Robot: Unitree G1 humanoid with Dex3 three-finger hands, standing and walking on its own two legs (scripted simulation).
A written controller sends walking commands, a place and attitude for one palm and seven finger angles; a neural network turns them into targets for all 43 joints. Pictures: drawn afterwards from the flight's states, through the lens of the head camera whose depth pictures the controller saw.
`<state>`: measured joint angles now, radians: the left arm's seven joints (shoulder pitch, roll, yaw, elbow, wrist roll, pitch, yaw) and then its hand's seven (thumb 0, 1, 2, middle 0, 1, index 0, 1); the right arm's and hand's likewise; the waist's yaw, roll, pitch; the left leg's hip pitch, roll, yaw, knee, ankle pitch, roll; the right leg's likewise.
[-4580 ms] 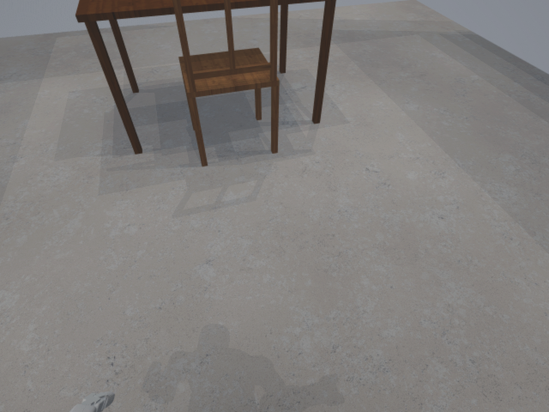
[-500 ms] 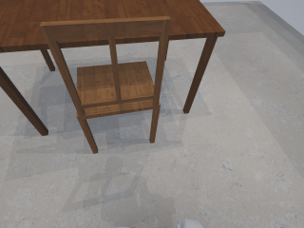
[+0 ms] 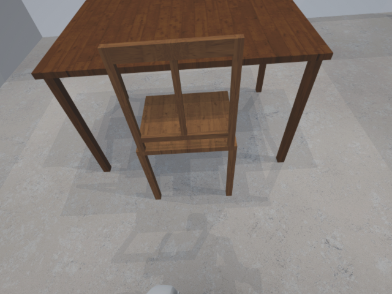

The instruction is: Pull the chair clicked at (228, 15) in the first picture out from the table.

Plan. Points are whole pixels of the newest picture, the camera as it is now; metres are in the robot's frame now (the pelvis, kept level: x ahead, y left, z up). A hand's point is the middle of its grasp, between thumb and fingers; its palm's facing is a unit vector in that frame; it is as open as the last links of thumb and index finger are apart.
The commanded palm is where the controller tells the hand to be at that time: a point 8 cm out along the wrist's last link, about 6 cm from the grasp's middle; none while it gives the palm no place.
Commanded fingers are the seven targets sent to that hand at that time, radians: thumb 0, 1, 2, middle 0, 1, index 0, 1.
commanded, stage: take the last steps up to it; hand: left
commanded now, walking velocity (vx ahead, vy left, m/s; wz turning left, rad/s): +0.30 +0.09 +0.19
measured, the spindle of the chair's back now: (179, 102) +0.73 +0.10 -0.07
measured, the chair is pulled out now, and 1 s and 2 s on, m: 0.00 0.00 0.00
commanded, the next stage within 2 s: come to a stop and stand still in 0.88 s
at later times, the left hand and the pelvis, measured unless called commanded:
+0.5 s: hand out of the picture +0.03 +0.27 -0.18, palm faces +0.12 -0.97 -0.19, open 7.4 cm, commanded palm none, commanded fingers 0.00 0.90 0.90 -0.20 -0.30 -0.20 -0.30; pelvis +0.06 +0.07 +0.00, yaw +4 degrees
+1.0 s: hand (118, 240) +0.27 +0.24 -0.17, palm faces +0.07 -0.97 -0.22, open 7.2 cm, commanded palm none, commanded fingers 0.00 0.90 0.90 -0.20 -0.30 -0.20 -0.30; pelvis +0.22 +0.05 +0.00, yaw +2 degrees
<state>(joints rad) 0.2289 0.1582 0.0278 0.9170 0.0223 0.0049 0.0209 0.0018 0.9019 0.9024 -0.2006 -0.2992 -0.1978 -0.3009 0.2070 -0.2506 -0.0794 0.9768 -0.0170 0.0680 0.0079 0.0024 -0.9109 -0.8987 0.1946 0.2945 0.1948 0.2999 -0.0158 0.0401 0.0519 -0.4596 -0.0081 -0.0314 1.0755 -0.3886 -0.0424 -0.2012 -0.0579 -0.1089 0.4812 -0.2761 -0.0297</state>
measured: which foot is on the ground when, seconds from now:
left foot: up 0.00-0.24, down 0.26-0.76, up 0.78-1.00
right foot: down 0.00-0.28, up 0.30-0.72, down 0.74-1.00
